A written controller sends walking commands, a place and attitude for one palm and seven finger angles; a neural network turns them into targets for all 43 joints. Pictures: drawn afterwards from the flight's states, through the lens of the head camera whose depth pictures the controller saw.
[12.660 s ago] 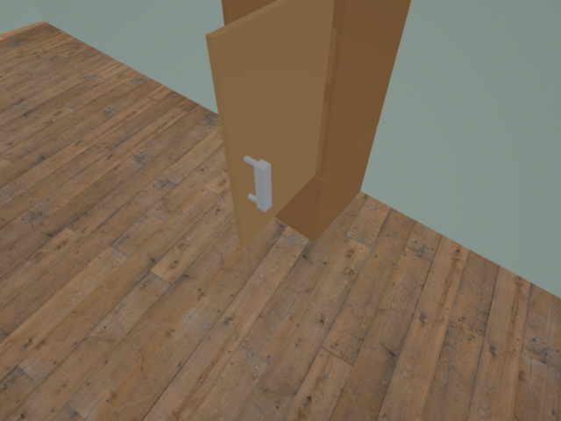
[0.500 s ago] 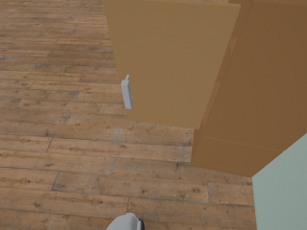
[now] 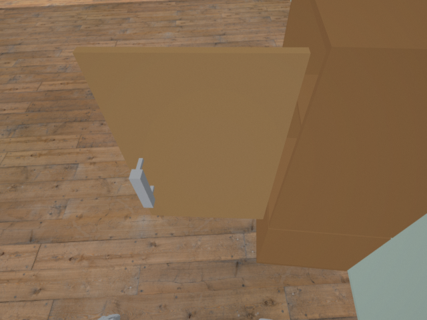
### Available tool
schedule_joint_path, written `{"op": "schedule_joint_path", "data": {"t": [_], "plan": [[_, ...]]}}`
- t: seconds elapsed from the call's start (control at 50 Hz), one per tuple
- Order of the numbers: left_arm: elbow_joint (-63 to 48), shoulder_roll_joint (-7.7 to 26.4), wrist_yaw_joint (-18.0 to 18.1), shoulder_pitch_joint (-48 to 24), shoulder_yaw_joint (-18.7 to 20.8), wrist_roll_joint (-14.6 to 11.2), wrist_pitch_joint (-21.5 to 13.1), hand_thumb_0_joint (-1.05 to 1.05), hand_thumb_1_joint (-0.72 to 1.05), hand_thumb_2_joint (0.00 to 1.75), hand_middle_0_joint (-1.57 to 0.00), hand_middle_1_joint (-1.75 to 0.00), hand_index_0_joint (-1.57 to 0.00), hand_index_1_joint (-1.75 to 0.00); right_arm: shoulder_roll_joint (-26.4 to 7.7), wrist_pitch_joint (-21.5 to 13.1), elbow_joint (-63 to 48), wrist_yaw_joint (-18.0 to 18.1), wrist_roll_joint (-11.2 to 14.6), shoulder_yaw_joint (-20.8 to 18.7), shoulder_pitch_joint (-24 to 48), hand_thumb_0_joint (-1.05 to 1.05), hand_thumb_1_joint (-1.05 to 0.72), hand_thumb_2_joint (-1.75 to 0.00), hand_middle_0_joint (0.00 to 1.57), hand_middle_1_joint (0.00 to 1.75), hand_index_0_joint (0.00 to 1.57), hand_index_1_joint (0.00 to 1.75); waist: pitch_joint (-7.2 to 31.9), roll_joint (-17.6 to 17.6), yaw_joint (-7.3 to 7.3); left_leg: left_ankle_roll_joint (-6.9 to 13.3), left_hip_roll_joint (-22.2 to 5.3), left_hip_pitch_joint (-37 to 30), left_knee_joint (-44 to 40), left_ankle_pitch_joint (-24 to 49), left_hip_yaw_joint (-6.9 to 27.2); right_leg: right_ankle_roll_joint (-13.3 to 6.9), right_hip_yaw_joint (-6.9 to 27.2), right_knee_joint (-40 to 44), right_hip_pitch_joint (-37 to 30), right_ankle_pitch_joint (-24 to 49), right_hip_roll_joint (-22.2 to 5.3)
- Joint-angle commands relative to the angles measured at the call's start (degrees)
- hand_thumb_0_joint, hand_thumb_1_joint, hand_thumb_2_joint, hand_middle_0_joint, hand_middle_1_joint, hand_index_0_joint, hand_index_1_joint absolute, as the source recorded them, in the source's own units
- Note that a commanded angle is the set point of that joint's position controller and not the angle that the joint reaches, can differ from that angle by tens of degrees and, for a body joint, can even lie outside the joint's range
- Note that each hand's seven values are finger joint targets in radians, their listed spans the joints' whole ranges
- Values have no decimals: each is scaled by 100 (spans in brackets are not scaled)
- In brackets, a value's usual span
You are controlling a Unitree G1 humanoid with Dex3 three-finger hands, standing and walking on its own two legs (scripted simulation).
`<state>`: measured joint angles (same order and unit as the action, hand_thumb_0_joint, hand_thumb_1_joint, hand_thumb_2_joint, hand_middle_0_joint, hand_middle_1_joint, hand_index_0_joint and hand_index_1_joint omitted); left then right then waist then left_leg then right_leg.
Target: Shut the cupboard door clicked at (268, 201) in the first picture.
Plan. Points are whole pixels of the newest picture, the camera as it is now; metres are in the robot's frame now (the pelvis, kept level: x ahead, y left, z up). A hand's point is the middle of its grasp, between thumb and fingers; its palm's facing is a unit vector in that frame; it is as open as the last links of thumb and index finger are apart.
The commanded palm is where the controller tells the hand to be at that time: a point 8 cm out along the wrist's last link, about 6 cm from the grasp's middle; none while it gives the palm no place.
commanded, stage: come to a stop and stand still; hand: left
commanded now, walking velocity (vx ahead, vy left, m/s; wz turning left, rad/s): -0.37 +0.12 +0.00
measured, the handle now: (145, 182) +0.44 +0.20 -0.09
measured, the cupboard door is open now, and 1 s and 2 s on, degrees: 93 93 93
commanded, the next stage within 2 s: look again from close up in 1.84 s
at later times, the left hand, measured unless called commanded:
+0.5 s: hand out of the picture +0.01 +0.27 -0.18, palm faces +0.04 -0.99 -0.16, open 7.4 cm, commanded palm none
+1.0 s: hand out of the picture -0.01 +0.20 -0.16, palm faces -0.01 -0.98 -0.21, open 7.3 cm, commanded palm none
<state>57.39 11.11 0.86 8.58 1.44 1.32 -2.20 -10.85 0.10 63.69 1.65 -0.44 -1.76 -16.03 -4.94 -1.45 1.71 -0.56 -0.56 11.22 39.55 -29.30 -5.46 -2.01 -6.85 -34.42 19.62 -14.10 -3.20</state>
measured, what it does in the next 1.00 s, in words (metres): steps on the spot: left foot, then right foot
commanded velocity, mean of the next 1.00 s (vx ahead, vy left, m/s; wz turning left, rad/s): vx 0.03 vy -0.04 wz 0.00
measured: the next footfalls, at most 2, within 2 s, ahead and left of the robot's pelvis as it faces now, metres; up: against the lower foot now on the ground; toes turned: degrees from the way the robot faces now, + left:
left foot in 0.30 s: +0.03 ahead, +0.15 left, +0.00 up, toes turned +3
right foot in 0.96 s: -0.09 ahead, -0.09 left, +0.00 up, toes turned -5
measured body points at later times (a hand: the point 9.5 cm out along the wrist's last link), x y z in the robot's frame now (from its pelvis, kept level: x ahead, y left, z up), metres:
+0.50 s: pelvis -0.03 +0.08 +0.02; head +0.01 +0.13 +0.46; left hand +0.01 +0.33 -0.16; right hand +0.02 -0.16 -0.11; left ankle -0.01 +0.15 -0.73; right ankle -0.07 -0.10 -0.64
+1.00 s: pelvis -0.08 +0.02 +0.01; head -0.08 +0.02 +0.46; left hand -0.01 +0.25 -0.14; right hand -0.15 -0.20 -0.15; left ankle -0.01 +0.14 -0.72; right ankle -0.13 -0.09 -0.73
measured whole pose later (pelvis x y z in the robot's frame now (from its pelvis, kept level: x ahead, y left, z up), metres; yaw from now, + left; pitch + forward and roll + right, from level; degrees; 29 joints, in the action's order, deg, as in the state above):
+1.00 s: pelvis -0.08 +0.02 +0.01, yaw -1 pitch -1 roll +1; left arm 58.6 9.5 1.4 11.4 2.7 1.2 1.1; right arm -8.7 2.7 65.2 0.8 -1.6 -3.4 -21.1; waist -0.8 0.4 2.3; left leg -0.4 -1.0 20.7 31.9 -17.7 -3.2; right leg -1.2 -3.8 -25.1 7.6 -17.5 -1.9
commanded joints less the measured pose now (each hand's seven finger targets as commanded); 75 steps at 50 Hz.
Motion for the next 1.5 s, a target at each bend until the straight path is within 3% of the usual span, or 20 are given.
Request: {"op": "schedule_joint_path", "data": {"t": [0.0, 0.06, 0.2, 0.24, 0.26, 0.28, 0.3, 0.32, 0.36, 0.56, 0.82, 0.88, 0.9, 0.94, 0.96, 1.0, 1.04, 1.2, 1.28, 1.48], "plan": [[-10, 951, 188, 762, 204, -22, 79, 0, 90, 90, -20, -30, -20, -30, -342, 143, -281, 55, 99, -98, -228, 0, -90, -90, 20, 30, 20, 30, 1058, 1409, -362, -164, -72, 1020, 1397, -563, 547, -1165, 1495, 922, -1851, 5983, -1888], [-101, 1067, 208, 663, 308, -25, 166, 0, 90, 90, -20, -30, -20, -30, -278, 230, -358, 11, 71, -125, 34, 0, -90, -90, 20, 30, 20, 30, 1020, 792, -421, -254, 38, 1236, 1621, -320, 476, -1073, 1262, 949, -1759, 5703, -1812], [-337, 1002, 173, 153, 377, 49, 288, 0, 90, 90, -20, -30, -20, -30, -172, 284, -490, -50, 34, -193, -136, 0, -90, -90, 20, 30, 20, 30, 887, 1240, -194, -272, 76, 652, 407, 512, 237, -779, 914, 1080, -881, 3172, -1394], [-368, 907, 139, 8, 372, 24, 344, 0, 90, 90, -20, -30, -20, -30, -173, 227, -420, -54, 23, -202, -503, 0, -90, -90, 20, 30, 20, 30, 830, 1204, 21, -194, 79, -145, -803, 1462, 150, -412, 834, 844, -219, 1576, -1145], [-399, 702, 114, 66, 324, -26, 388, 0, 90, 90, -20, -30, -20, -30, -339, 160, -393, -64, 6, -214, -656, 0, -90, -90, 20, 30, 20, 30, 825, 559, 86, -99, -264, -581, -1522, 1825, 517, -148, 688, 306, 251, 468, -812], [-457, 268, 96, 322, 241, -79, 451, 0, 90, 90, -20, -30, -20, -30, -848, 78, -532, -53, -69, -301, -536, 0, -90, -90, 20, 30, 20, 30, 597, -1384, 15, 329, -1647, -111, -2415, 2058, 2277, 283, 265, -688, 879, -1402, -51], [-520, 299, 133, 152, 227, -56, 514, 0, 90, 90, -20, -30, -20, -30, -1107, 92, -756, 28, -123, -320, -243, 0, -90, -90, 20, 30, 20, 30, 286, -1553, 87, 793, -2230, 1003, -2794, 2166, 2854, 298, 805, -1614, 533, -1929, 213], [-535, 376, 105, 217, 266, -50, 526, 0, 90, 90, -20, -30, -20, -30, -1019, 68, -916, 65, -159, -251, 126, 0, -90, -90, 20, 30, 20, 30, 126, -937, -115, 1041, -2266, 1585, -2873, 1495, 2605, 242, 1086, -1982, 125, -1669, 65], [-271, 484, 28, 354, 367, 13, 570, 0, 90, 90, -20, -30, -20, -30, -834, 16, -908, 159, -172, -183, 430, 0, -90, -90, 20, 30, 20, 30, -34, -786, -235, 694, -1684, 1071, -2831, 1571, 2143, 287, 1262, -2602, 675, -1007, 221], [-108, 486, -31, 672, 387, 13, 540, 0, 90, 90, -20, -30, -20, -30, -806, -117, -567, 279, -103, -231, -616, 0, -90, -90, 20, 30, 20, 30, 809, -637, 60, 541, -1762, -1154, -2323, 3951, 1506, 555, 1229, -3085, 1305, -522, 208], [-47, 155, -81, 458, 169, -40, 428, 0, 90, 90, -20, -30, -20, -30, -792, -21, -340, 41, -157, -318, -547, 0, -90, -90, 20, 30, 20, 30, 455, -1131, 71, 669, -1321, 224, -3089, 154, 1652, 204, 284, -408, -387, -1350, 242], [311, 104, -42, 1346, 201, -75, 396, 0, 90, 90, -20, -30, -20, -30, -800, 47, -273, 8, -129, -350, -283, 0, -90, -90, 20, 30, 20, 30, 473, -726, -366, 364, -926, 1061, -2950, -510, 1171, 132, -68, 1002, -1849, -575, 421], [421, 223, 7, 1632, 229, -48, 370, 0, 90, 90, -20, -30, -20, -30, -589, 63, -259, -11, -95, -323, -259, 0, -90, -90, 20, 30, 20, 30, 335, -234, -474, 194, -582, 1492, -2531, -572, 915, 89, 164, 1575, -2285, -652, 221], [212, 891, 109, 1370, 301, 26, 311, 0, 90, 90, -20, -30, -20, -30, -39, 112, -498, -83, -52, -207, -45, 0, -90, -90, 20, 30, 20, 30, -509, 1812, -490, -113, 81, 2377, -214, 12, 180, -567, 2682, 3259, -1102, -3294, -1872], [14, 808, 115, 831, 225, 11, 287, 0, 90, 90, -20, -30, -20, -30, -256, 148, -535, -125, -119, -251, 5, 0, -90, -90, 20, 30, 20, 30, -756, 1150, -281, -60, -51, 2069, 327, 356, 472, -644, 2577, 3373, -191, -3090, -1989], [-22, 529, 90, 439, 191, -43, 105, 0, 90, 90, -20, -30, -20, -30, -159, 190, -253, -187, -174, -265, -391, 0, -90, -90, 20, 30, 20, 30, -686, 1347, -70, -92, -66, 1789, 947, 1160, 445, -455, 1851, 3026, -241, -1747, -1273], [25, 316, 90, 553, 143, -45, 25, 0, 90, 90, -20, -30, -20, -30, -163, 161, -229, -211, -130, -280, -576, 0, -90, -90, 20, 30, 20, 30, -742, 1308, -9, -122, -209, 1870, 1154, 1362, 466, -423, 1357, 2864, -391, -1003, -1193], [424, 396, 99, 1174, 100, -36, -30, 0, 90, 90, -20, -30, -20, -30, 15, -19, -304, -73, -34, -109, -62, 0, -90, -90, 20, 30, 20, 30, 77, 1149, -255, -207, -18, 563, -1012, 1287, 224, -521, 1090, 1533, -1290, 2466, -1046], [558, 79, 120, 1360, 12, -111, 10, 0, 90, 90, -20, -30, -20, -30, -348, -209, -16, 57, -33, -85, -412, 0, -90, -90, 20, 30, 20, 30, 663, 177, -186, 153, -728, -945, -1266, 4444, 677, 47, 731, 1082, -772, 1689, -376], [750, 97, 129, 1264, -33, -77, 140, 0, 90, 90, -20, -30, -20, -30, -303, -113, 72, 177, -5, -6, -22, 0, -90, -90, 20, 30, 20, 30, 391, 18, -132, 126, -598, -742, -1472, 4036, 594, 92, 695, 1371, -1159, 1699, -354]]}}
